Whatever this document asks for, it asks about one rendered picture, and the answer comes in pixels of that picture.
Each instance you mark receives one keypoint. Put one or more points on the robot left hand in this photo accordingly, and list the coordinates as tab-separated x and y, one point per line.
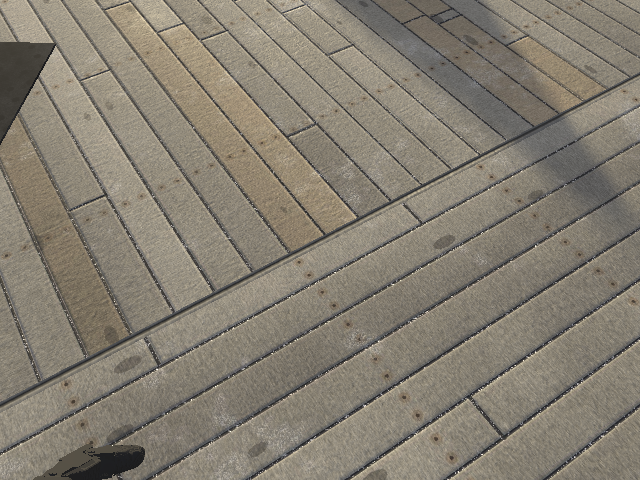
88	463

